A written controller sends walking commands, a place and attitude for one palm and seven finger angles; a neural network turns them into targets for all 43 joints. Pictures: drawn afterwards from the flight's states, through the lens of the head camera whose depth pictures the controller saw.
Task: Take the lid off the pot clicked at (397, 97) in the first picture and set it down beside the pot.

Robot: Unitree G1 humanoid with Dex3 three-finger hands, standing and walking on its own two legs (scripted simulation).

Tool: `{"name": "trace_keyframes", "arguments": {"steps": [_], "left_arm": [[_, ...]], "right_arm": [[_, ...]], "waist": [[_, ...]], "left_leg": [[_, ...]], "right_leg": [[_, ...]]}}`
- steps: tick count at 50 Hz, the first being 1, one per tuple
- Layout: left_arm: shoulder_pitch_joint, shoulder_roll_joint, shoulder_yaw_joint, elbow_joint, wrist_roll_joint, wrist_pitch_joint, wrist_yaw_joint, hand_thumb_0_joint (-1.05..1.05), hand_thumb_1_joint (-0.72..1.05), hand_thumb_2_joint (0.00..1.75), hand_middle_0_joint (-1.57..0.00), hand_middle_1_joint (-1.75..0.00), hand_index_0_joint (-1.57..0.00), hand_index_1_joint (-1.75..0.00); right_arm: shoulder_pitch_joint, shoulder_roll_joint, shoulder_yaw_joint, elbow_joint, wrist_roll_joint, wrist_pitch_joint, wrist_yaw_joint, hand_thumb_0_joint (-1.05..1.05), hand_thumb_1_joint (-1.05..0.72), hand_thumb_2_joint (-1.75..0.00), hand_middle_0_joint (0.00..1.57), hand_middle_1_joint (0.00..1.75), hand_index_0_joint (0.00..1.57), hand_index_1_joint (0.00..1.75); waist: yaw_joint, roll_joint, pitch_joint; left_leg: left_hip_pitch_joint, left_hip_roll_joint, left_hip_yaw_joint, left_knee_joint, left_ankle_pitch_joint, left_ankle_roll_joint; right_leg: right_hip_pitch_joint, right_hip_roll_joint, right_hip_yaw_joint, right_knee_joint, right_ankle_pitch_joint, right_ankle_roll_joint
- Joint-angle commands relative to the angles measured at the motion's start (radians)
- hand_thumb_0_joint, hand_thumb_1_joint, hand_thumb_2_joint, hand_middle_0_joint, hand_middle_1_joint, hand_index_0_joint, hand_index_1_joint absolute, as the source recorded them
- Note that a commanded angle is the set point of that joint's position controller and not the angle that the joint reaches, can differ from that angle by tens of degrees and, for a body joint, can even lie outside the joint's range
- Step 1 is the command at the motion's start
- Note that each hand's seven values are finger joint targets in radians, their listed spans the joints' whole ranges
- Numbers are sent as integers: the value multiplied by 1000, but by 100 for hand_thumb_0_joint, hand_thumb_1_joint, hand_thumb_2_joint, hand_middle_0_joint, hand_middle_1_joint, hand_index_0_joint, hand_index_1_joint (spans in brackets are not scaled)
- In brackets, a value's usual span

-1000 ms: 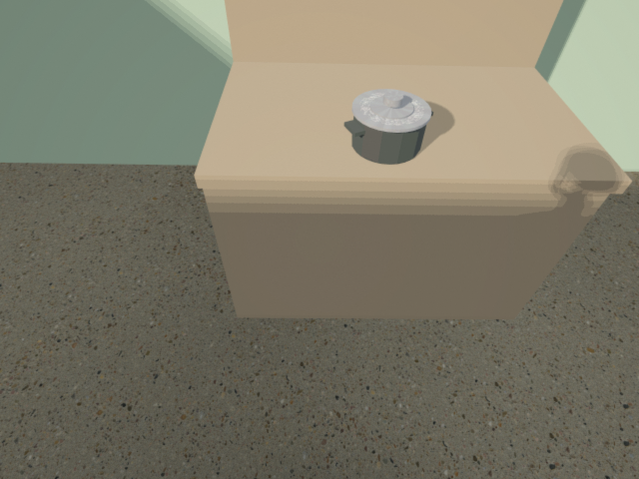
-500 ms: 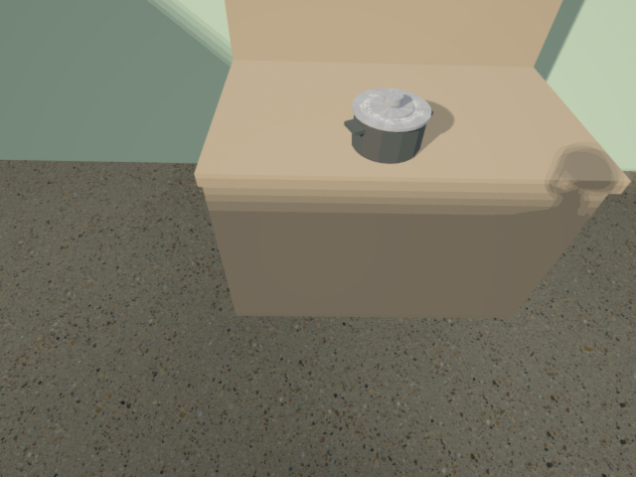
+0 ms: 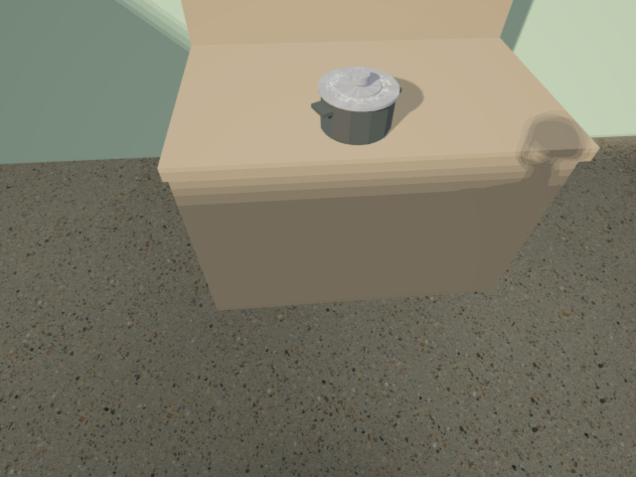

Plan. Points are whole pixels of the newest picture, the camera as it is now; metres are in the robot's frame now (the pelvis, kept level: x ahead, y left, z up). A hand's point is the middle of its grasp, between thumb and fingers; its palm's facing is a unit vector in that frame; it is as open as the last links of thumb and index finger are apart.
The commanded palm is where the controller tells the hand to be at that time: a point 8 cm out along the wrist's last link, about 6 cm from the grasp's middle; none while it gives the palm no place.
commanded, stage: walk to a spot facing it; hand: left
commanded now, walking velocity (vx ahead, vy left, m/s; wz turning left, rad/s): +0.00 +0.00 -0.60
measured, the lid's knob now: (359, 77) +0.91 -0.02 +0.04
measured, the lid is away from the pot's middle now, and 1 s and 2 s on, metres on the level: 0.00 0.00 0.00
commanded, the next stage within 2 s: turn to face it in 1.80 s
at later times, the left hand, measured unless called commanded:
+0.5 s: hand out of the picture +0.12 +0.22 -0.16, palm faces -0.19 -0.95 -0.23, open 7.4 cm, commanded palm none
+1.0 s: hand (247, 449) +0.19 +0.12 -0.17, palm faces -0.54 -0.82 -0.20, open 7.4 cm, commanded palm none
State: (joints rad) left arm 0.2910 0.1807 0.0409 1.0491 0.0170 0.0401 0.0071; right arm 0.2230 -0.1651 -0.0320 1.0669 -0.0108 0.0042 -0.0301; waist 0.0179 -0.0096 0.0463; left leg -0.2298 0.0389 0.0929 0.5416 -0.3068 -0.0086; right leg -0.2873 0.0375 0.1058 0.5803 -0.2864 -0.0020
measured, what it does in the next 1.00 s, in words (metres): steps on the spot, turning right: right foot, then left foot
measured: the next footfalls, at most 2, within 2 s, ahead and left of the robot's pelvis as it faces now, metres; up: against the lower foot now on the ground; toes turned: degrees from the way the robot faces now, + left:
right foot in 0.68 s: -0.01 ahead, -0.13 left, +0.00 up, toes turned -28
left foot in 0.98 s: +0.11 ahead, +0.08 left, +0.00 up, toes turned -31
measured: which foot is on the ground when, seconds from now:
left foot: down 0.00-0.68, up 0.70-0.96, down 0.98-1.00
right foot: down 0.00-0.32, up 0.34-0.66, down 0.68-0.98, up 1.00-1.00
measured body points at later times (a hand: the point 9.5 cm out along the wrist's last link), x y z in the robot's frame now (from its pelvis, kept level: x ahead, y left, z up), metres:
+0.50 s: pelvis -0.01 +0.03 +0.01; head +0.03 +0.04 +0.45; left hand +0.13 +0.27 -0.14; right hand +0.03 -0.24 -0.12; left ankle +0.00 +0.13 -0.73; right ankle -0.04 -0.10 -0.66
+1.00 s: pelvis -0.01 +0.01 -0.01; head +0.03 +0.01 +0.44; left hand +0.21 +0.17 -0.15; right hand -0.10 -0.24 -0.13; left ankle +0.07 +0.10 -0.74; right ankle -0.04 -0.12 -0.73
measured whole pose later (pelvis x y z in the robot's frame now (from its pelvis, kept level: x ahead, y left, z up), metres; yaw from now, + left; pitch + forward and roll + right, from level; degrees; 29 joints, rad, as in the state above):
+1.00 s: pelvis -0.01 +0.01 -0.01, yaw -35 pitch +0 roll +0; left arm 0.18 0.23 0.06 0.88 0.01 0.08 -0.01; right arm 0.24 -0.23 -0.04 0.88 -0.01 0.00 -0.03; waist -0.01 -0.03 0.06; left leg -0.31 0.05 0.06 0.60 -0.30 -0.02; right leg -0.37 0.06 0.11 0.62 -0.29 0.00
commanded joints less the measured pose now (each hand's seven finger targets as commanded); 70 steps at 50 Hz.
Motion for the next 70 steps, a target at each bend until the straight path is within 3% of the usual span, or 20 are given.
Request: {"name": "trace_keyframes", "arguments": {"steps": [1, 6, 13, 14, 16, 17, 21, 30, 32, 34, 36, 47, 49, 50, 55, 64, 67, 68, 69, 70], "left_arm": [[55, 123, 42, -86, 7, -19, -3, 0, 90, 90, -20, -30, -20, -30], [84, 228, 73, -116, 5, -24, 19, 0, 90, 90, -20, -30, -20, -30], [-43, 223, 84, -183, 0, -11, 19, 0, 90, 90, -20, -30, -20, -30], [-62, 206, 79, -197, -5, -7, 14, 0, 90, 90, -20, -30, -20, -30], [-90, 127, 64, -252, -2, -9, -6, 0, 90, 90, -20, -30, -20, -30], [-100, 168, 75, -238, 11, -6, -5, 0, 90, 90, -20, -30, -20, -30], [-60, 133, 65, -208, 6, 9, -36, 0, 90, 90, -20, -30, -20, -30], [-160, 122, 43, -262, 4, -4, -43, 0, 90, 90, -20, -30, -20, -30], [-82, 149, 53, -237, 5, -18, -41, 0, 90, 90, -20, -30, -20, -30], [64, 346, 98, -207, 6, -36, -11, 0, 90, 90, -20, -30, -20, -30], [36, 303, 97, -209, -1, -20, 12, 0, 90, 90, -20, -30, -20, -30], [-152, 241, 76, -258, -3, 3, -5, 0, 90, 90, -20, -30, -20, -30], [-142, 133, 54, -290, -12, 10, -25, 0, 90, 90, -20, -30, -20, -30], [-164, 143, 54, -318, 2, 1, -32, 0, 90, 90, -20, -30, -20, -30], [-162, 117, 54, -250, 13, -10, -75, 0, 90, 90, -20, -30, -20, -30], [-265, 72, 37, -280, 9, -29, -82, 0, 90, 90, -20, -30, -20, -30], [-118, 108, 54, -232, 9, -50, -76, 0, 90, 90, -20, -30, -20, -30], [57, 196, 73, -175, 12, -67, -63, 0, 90, 90, -20, -30, -20, -30], [197, 351, 110, -142, 3, -80, -43, 0, 90, 90, -20, -30, -20, -30], [229, 350, 115, -130, -17, -68, -20, 0, 90, 90, -20, -30, -20, -30]], "right_arm": [[-12, -180, -60, -107, -3, -6, -8, 0, -90, -90, 20, 30, 20, 30], [-66, -117, -49, -178, 0, 0, -8, 0, -90, -90, 20, 30, 20, 30], [17, -124, -46, -196, 14, -18, -18, 0, -90, -90, 20, 30, 20, 30], [47, -147, -50, -192, 11, -21, -21, 0, -90, -90, 20, 30, 20, 30], [64, -282, -74, -224, -7, -23, -18, 0, -90, -90, 20, 30, 20, 30], [24, -251, -64, -228, -11, -21, -12, 0, -90, -90, 20, 30, 20, 30], [-64, -197, -39, -256, -12, -29, -14, 0, -90, -90, 20, 30, 20, 30], [64, -255, -68, -206, -16, -18, 1, 0, -90, -90, 20, 30, 20, 30], [61, -253, -69, -205, -12, -13, 5, 0, -90, -90, 20, 30, 20, 30], [14, -141, -37, -274, -2, -3, 17, 0, -90, -90, 20, 30, 20, 30], [-73, -161, -40, -285, 1, 8, 0, 0, -90, -90, 20, 30, 20, 30], [135, -136, -36, -213, 2, -8, -4, 0, -90, -90, 20, 30, 20, 30], [186, -280, -59, -218, -20, -22, -10, 0, -90, -90, 20, 30, 20, 30], [193, -335, -59, -234, -17, -24, -7, 0, -90, -90, 20, 30, 20, 30], [104, -204, -28, -216, -15, -50, -6, 0, -90, -90, 20, 30, 20, 30], [211, -233, -58, -155, -25, -61, 16, 0, -90, -90, 20, 30, 20, 30], [167, -240, -62, -157, -23, -59, 22, 0, -90, -90, 20, 30, 20, 30], [161, -208, -51, -173, -14, -58, 32, 0, -90, -90, 20, 30, 20, 30], [126, -127, -27, -229, -1, -58, 42, 0, -90, -90, 20, 30, 20, 30], [20, -171, -37, -263, -3, -55, 30, 0, -90, -90, 20, 30, 20, 30]], "waist": [[9, 59, -4], [39, -207, -45], [-36, -133, -149], [-55, -91, -139], [-65, 298, -70], [-53, 226, -18], [4, 145, -9], [-59, 197, -56], [-10, 136, -86], [61, -295, -149], [64, -210, -121], [-58, -145, -116], [-83, 271, -95], [-84, 325, -59], [-35, 177, 20], [-80, 175, 37], [5, 104, -39], [85, -74, -137], [132, -382, -202], [146, -276, -170]], "left_leg": [[-14, 166, -125, -92, -46, 62], [-247, -22, -54, 352, -230, -19], [23, -46, -97, -16, -21, -18], [162, -5, -127, -111, 33, -1], [217, 382, -499, -307, 105, 155], [103, 417, -468, -312, 100, 192], [72, 261, -147, -248, 326, 156], [159, 303, -4, -106, 543, 126], [82, 264, 68, 62, 462, 53], [-366, 67, 99, 526, -316, -56], [-393, 88, -86, 637, -281, -39], [32, -4, -26, -16, 18, -38], [200, 309, -421, -320, -247, 75], [130, 473, -590, -406, -386, 159], [110, 277, -156, -357, -128, 106], [114, 345, 30, -305, 10, 115], [44, 300, 128, -42, 113, 61], [-158, 238, 207, 265, 118, 9], [-501, 83, 176, 634, -316, -48], [-570, 100, -5, 744, -296, -22]], "right_leg": [[-96, -47, 61, 6, 138, -36], [79, -277, 494, -224, 368, -206], [23, -168, 384, -104, 487, -133], [-103, -108, 336, -63, 367, -88], [-374, 68, 27, 284, -233, 21], [-352, -6, 6, 452, -241, 39], [-321, -68, -62, 560, -90, 66], [-114, -62, -189, 112, -108, 29], [75, -46, -205, -87, 63, 6], [351, -444, 328, -229, 558, -185], [247, -380, 281, -209, 447, -244], [-41, -188, 220, -146, 205, -119], [-341, 37, 24, 164, -241, -13], [-403, 4, -67, 360, -296, 15], [-404, -94, -119, 538, -31, 35], [-224, -110, -214, 135, -62, 20], [64, -46, -265, -43, -9, -16], [384, -104, -159, -123, -72, -71], [551, -426, 387, -290, -161, -203], [479, -476, 497, -345, -157, -251]]}}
